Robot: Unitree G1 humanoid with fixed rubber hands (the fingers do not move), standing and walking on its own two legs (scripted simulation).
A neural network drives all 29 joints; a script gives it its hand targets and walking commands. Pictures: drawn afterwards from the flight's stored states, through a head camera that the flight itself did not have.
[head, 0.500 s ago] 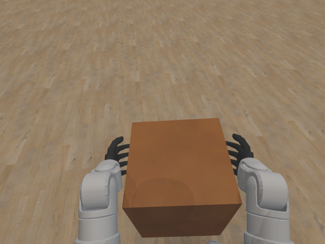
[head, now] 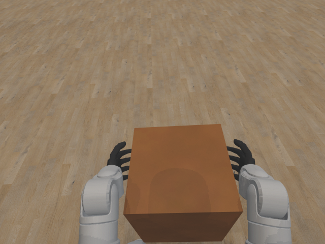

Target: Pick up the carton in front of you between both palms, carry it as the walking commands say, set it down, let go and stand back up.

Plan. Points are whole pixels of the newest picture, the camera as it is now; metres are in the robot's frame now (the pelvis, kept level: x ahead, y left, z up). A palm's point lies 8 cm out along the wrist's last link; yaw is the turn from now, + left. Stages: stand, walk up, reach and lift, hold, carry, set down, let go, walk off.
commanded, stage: carry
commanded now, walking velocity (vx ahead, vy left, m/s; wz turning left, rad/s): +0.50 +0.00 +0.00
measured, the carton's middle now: (179, 187) +0.26 +0.00 -0.01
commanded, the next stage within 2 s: none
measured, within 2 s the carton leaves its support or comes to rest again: neither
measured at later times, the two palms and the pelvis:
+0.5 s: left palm (129, 84) +0.57 +0.17 +0.08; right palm (219, 85) +0.56 -0.13 +0.09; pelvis +0.31 +0.03 -0.01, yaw -2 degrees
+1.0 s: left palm (138, 48) +0.84 +0.18 +0.07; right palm (208, 46) +0.84 -0.12 +0.08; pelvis +0.58 +0.03 -0.02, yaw -1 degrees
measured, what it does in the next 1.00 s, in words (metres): walks ahead: left foot, then right foot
